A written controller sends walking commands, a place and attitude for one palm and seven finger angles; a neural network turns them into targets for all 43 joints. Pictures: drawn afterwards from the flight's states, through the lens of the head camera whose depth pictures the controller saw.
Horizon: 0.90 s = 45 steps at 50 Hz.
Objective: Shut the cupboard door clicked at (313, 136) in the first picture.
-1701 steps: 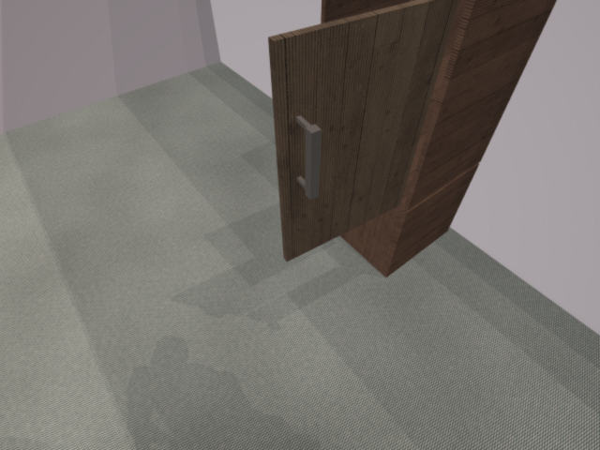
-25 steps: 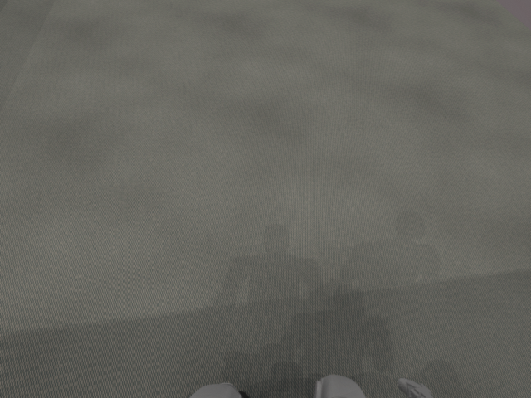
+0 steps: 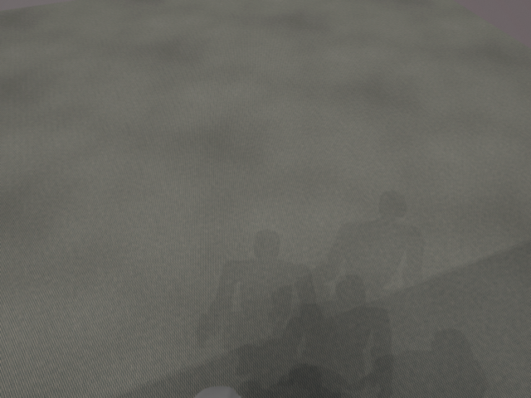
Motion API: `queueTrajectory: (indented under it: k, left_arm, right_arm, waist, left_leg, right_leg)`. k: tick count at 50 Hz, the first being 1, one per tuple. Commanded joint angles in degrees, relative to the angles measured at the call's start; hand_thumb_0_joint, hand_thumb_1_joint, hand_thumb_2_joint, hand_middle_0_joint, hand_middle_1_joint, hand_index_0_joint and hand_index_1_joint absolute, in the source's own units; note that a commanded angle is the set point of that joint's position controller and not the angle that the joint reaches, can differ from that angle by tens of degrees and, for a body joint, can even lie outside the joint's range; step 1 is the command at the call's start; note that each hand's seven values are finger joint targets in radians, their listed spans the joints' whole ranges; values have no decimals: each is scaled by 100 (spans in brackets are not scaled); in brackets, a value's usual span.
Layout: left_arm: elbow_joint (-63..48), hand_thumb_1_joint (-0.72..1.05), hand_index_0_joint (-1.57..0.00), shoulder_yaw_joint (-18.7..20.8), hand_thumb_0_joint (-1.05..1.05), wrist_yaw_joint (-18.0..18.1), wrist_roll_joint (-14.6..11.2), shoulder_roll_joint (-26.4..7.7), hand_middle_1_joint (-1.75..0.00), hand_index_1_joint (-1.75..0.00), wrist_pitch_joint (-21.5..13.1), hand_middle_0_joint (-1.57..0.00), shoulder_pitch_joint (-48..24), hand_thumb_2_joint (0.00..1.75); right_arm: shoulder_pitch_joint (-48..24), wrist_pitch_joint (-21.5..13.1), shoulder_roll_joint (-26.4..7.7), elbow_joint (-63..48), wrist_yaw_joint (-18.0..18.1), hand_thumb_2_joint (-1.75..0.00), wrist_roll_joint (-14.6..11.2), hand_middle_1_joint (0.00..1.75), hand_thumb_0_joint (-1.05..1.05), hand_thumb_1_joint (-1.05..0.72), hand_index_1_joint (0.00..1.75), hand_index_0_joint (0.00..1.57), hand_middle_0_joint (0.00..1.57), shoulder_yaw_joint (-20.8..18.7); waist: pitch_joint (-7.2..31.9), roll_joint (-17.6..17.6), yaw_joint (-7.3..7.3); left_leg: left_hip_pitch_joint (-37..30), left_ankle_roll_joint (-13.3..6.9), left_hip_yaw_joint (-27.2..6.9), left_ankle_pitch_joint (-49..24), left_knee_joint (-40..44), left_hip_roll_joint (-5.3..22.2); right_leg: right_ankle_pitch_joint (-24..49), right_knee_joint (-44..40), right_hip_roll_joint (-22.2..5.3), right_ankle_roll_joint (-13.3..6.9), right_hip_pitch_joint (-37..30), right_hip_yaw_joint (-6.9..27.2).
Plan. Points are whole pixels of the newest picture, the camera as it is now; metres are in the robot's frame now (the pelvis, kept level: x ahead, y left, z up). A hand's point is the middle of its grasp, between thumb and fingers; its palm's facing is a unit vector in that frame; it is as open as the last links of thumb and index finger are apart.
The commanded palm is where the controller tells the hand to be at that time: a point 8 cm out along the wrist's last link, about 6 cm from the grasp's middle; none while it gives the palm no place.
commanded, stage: turn to face it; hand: left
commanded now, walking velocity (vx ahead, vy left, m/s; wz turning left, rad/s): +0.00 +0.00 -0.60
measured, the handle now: out of the picture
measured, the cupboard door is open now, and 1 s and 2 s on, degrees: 57 57 57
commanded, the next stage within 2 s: none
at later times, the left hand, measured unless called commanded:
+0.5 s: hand (132, 364) +0.18 +0.25 -0.16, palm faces -0.19 -0.96 -0.22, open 7.4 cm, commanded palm none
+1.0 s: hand (209, 339) +0.22 +0.12 -0.14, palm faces -0.54 -0.81 -0.25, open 7.4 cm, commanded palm none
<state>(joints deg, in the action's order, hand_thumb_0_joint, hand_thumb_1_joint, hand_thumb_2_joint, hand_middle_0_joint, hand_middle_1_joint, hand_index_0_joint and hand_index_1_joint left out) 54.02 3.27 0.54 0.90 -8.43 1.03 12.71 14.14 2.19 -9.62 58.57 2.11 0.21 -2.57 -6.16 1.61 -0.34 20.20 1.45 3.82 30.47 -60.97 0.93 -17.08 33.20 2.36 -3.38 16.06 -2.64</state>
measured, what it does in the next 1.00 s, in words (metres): steps on the spot, turning right: left foot, then right foot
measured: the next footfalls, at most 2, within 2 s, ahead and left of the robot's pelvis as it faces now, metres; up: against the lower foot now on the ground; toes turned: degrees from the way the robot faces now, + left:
left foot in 0.34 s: +0.12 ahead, +0.16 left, +0.00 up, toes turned -9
right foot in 0.78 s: +0.02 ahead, -0.10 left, +0.00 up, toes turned -33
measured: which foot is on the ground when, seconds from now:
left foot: up 0.00-0.32, down 0.34-0.76, up 0.78-1.00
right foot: down 0.00-0.34, up 0.36-0.76, down 0.78-1.00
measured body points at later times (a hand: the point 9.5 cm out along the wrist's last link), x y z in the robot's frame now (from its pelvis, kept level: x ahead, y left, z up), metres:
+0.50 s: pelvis +0.05 +0.06 +0.01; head +0.09 +0.08 +0.46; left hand +0.19 +0.30 -0.14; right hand +0.09 -0.21 -0.10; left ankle +0.08 +0.16 -0.73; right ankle -0.03 -0.07 -0.64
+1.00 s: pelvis +0.04 +0.01 +0.01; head +0.06 -0.03 +0.46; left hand +0.25 +0.16 -0.12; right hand -0.07 -0.24 -0.14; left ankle +0.11 +0.15 -0.66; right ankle -0.02 -0.08 -0.73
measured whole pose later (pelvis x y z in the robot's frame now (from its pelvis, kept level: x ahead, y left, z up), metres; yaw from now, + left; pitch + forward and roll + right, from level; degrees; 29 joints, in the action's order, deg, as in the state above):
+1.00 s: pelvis +0.04 +0.01 +0.01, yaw -34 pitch +1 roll +1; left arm 50.3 2.9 -0.7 1.0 -11.2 2.6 10.2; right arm 12.3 3.6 -14.9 52.3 0.7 0.9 -3.7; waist -4.2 1.5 1.1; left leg 28.4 5.6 1.8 21.9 -59.5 5.0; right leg -14.2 28.0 0.7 -1.9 15.1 1.0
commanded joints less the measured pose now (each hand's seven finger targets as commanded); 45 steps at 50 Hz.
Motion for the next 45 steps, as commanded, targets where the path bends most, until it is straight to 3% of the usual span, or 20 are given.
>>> queueTrajectory:
  k: [1,5,11,14,15,16,17,18,20,24,28,31,35,36,37,38,39,40,42,45]
  left_arm:
    - [-355,90,-20,276,0,166,10,-1113,-30,-30,-103,-20,276,90]
    - [-369,90,-20,301,0,81,37,-1198,-30,-30,-102,-20,249,90]
    - [-448,90,-20,403,0,11,80,-1444,-30,-30,-17,-20,258,90]
    - [-526,90,-20,430,0,22,64,-1448,-30,-30,32,-20,14,90]
    - [-589,90,-20,406,0,25,14,-1363,-30,-30,62,-20,-80,90]
    - [-684,90,-20,336,0,10,-44,-1080,-30,-30,85,-20,80,90]
    - [-759,90,-20,274,0,-40,-82,-894,-30,-30,81,-20,199,90]
    - [-811,90,-20,288,0,-32,-20,-1088,-30,-30,102,-20,-17,90]
    - [-742,90,-20,358,0,-92,50,-1143,-30,-30,144,-20,-22,90]
    - [-751,90,-20,314,0,-233,22,-1028,-30,-30,237,-20,-28,90]
    - [-920,90,-20,280,0,-281,18,-937,-30,-30,283,-20,-367,90]
    - [-992,90,-20,224,0,-295,26,-879,-30,-30,239,-20,-564,90]
    - [-966,90,-20,211,0,-283,22,-928,-30,-30,170,-20,-435,90]
    - [-890,90,-20,237,0,-275,29,-1013,-30,-30,146,-20,-192,90]
    - [-748,90,-20,292,0,-249,49,-1246,-30,-30,97,-20,231,90]
    - [-655,90,-20,393,0,-175,109,-1886,-30,-30,8,-20,514,90]
    - [-572,90,-20,454,0,-91,40,-2213,-30,-30,14,-20,751,90]
    - [-585,90,-20,432,0,-35,9,-2185,-30,-30,39,-20,725,90]
    - [-744,90,-20,388,0,23,16,-1797,-30,-30,52,-20,-2,90]
    - [-879,90,-20,283,0,13,21,-1492,-30,-30,10,-20,-470,90]
  right_arm:
    - [-244,-114,-492,-636,-39,-90,50,30,0,-90,30,20,20,-98]
    - [-264,-40,-482,-716,-79,-90,69,30,0,-90,30,20,20,-134]
    - [-667,-130,-600,-1010,-44,-90,23,30,0,-90,30,20,20,-136]
    - [-319,-200,-695,-977,-17,-90,-12,30,0,-90,30,20,20,-147]
    - [-73,-250,-842,-894,3,-90,-2,30,0,-90,30,20,20,-164]
    - [42,-325,-1271,-901,20,-90,59,30,0,-90,30,20,20,-213]
    - [211,-326,-1759,-983,32,-90,111,30,0,-90,30,20,20,-301]
    - [302,-257,-1744,-1018,46,-90,155,30,0,-90,30,20,20,-272]
    - [-228,-285,-1414,-1166,61,-90,188,30,0,-90,30,20,20,-164]
    - [-354,-261,-1271,-1237,54,-90,155,30,0,-90,30,20,20,-122]
    - [-107,-243,-1352,-1112,3,-90,152,30,0,-90,30,20,20,-187]
    - [68,-230,-1448,-1001,-31,-90,161,30,0,-90,30,20,20,-247]
    - [33,-197,-1584,-951,-82,-90,152,30,0,-90,30,20,20,-320]
    - [-57,-189,-1590,-966,-89,-90,130,30,0,-90,30,20,20,-329]
    - [-141,-185,-1526,-999,-113,-90,90,30,0,-90,30,20,20,-330]
    - [-130,-165,-1063,-1166,-139,-90,41,30,0,-90,30,20,20,-227]
    - [-441,-107,-918,-1392,-118,-90,72,30,0,-90,30,20,20,-156]
    - [-358,-32,-1021,-1349,-67,-90,44,30,0,-90,30,20,20,-140]
    - [-450,-30,-1049,-1211,-49,-90,63,30,0,-90,30,20,20,-184]
    - [-123,-29,-1019,-1028,-120,-90,99,30,0,-90,30,20,20,-188]
  waist:
    - [888,-422,-1]
    - [857,-782,41]
    - [802,-1080,-86]
    - [910,-1148,109]
    - [1012,-831,228]
    - [1204,262,202]
    - [1342,1615,218]
    - [1141,1062,323]
    - [704,913,57]
    - [680,901,-22]
    - [663,981,98]
    - [754,1062,217]
    - [837,1121,150]
    - [884,977,-5]
    - [1049,456,-235]
    - [1131,-1317,-380]
    - [1010,-1941,-535]
    - [1060,-1457,-446]
    - [637,-1611,-203]
    - [738,-1149,123]
  left_leg:
    - [1079,215,-542,-482,-526,315]
    - [898,322,-386,-963,179,211]
    - [461,323,-278,-749,1618,29]
    - [-450,278,-338,-1380,2866,-39]
    - [-1257,267,-319,-1997,3633,93]
    - [-2046,-14,-1231,-2636,4217,1088]
    - [-2363,-720,-2432,-4143,4242,2502]
    - [-1774,-1148,-2396,-4363,4168,2792]
    - [-1240,-1074,-1787,-4373,4287,2340]
    - [-1361,-836,-500,-4330,4133,1768]
    - [-1446,-865,-198,-3706,4249,1893]
    - [-1582,-848,50,-4016,4010,1961]
    - [-1335,-638,298,-3850,3520,2014]
    - [-1069,-454,410,-3583,3158,1913]
    - [-651,-181,646,-3040,2462,1657]
    - [654,202,985,-765,1216,932]
    - [1395,306,481,759,-38,421]
    - [1458,246,-167,497,-642,532]
    - [1781,286,-417,-205,-861,637]
    - [1181,390,-318,-952,-391,574]
  right_leg:
    - [3876,-1261,-1700,-943,-1095,1767]
    - [3259,-1362,-1332,-713,-810,1581]
    - [3298,-1035,-1310,-738,-744,2031]
    - [2981,-604,-1138,-453,-354,2185]
    - [2447,-331,-908,-217,126,2016]
    - [1006,310,-284,104,902,1580]
    - [-1843,1732,199,440,1601,680]
    - [-2093,2780,-56,460,1423,686]
    - [-1537,3482,-253,581,1595,635]
    - [-884,3376,-429,684,1501,247]
    - [-691,2561,-547,716,1399,70]
    - [-711,1682,-484,645,1052,-161]
    - [-364,466,-332,466,227,-369]
    - [202,-164,-301,401,-289,-387]
    - [928,-847,-487,288,-1032,-131]
    - [2270,-1424,-1789,-156,-1938,1531]
    - [3978,-1344,-2554,-728,-1655,2548]
    - [3350,-1391,-2594,-998,-1421,2341]
    - [2067,-1603,-2052,-825,-944,2209]
    - [2152,-1442,-1531,-585,-591,1369]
